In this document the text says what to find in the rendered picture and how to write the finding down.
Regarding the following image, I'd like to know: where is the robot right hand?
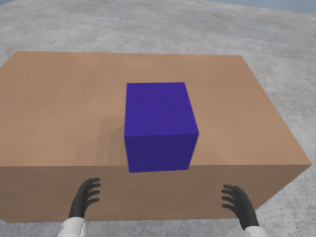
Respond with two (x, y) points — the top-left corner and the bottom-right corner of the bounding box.
(221, 185), (260, 231)

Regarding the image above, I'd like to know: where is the carton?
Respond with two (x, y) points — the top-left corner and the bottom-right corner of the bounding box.
(123, 82), (199, 173)

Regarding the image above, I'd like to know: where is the pedestal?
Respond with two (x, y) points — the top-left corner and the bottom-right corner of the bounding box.
(0, 50), (312, 223)

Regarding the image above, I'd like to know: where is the right robot forearm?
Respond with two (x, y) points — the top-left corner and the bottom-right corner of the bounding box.
(243, 226), (269, 237)

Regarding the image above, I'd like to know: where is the robot left hand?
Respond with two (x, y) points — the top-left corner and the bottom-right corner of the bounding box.
(68, 178), (101, 219)

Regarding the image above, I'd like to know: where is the left robot forearm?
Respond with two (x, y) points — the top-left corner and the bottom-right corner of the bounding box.
(57, 217), (87, 237)

